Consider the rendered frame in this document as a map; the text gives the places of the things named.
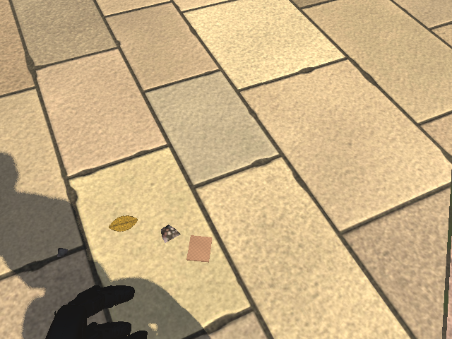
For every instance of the left robot hand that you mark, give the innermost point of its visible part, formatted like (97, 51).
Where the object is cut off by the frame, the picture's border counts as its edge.
(70, 322)

